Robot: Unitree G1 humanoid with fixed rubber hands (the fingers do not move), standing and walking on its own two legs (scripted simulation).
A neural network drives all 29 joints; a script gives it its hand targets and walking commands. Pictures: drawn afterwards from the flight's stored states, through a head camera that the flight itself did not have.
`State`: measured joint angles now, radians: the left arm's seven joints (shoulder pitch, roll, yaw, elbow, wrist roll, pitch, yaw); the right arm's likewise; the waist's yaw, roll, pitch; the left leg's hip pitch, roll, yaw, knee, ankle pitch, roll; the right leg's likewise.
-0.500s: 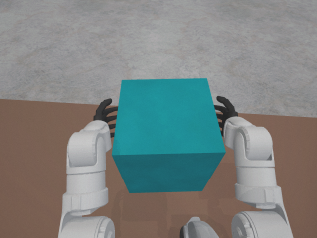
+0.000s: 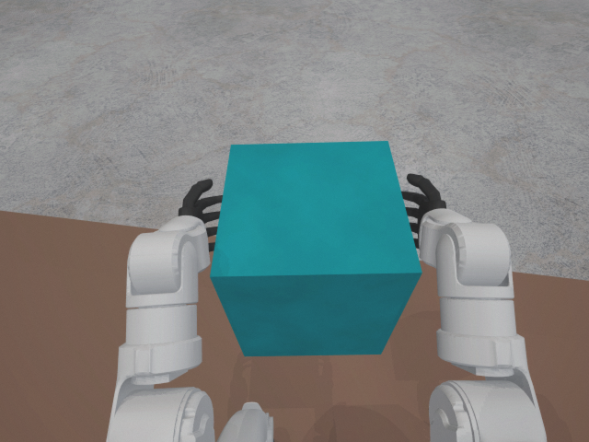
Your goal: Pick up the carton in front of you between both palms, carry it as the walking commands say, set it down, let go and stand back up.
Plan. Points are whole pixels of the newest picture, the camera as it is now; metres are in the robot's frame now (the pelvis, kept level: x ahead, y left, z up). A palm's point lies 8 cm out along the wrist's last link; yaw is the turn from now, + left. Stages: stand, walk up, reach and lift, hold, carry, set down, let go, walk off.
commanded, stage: carry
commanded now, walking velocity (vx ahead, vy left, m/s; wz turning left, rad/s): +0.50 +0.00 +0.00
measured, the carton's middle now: (311, 256) +0.37 +0.01 +0.04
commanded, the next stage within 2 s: none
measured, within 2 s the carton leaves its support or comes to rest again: neither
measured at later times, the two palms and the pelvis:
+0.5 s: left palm (233, 113) +0.67 +0.16 +0.07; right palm (391, 113) +0.65 -0.13 +0.08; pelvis +0.31 +0.04 -0.02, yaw -1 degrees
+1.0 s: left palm (255, 46) +0.96 +0.15 +0.06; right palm (377, 40) +0.98 -0.15 +0.06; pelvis +0.61 -0.02 -0.05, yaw +1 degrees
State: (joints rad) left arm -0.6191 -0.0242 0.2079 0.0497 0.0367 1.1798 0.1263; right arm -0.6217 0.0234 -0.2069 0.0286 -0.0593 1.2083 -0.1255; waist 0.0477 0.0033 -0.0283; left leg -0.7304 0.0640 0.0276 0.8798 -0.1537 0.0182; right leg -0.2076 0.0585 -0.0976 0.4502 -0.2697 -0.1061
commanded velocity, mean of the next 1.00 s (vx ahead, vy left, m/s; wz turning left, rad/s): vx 0.50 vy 0.00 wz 0.00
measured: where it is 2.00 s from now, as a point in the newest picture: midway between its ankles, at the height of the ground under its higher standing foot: (312, 201)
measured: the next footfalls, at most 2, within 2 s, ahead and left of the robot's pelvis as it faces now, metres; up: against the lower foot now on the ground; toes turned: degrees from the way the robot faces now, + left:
left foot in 0.18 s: +0.30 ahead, +0.08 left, -0.02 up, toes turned +3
right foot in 0.70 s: +0.62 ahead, -0.06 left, -0.05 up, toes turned -4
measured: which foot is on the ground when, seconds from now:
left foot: up 0.00-0.16, down 0.18-0.68, up 0.70-1.00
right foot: down 0.00-0.16, up 0.18-0.68, down 0.70-1.00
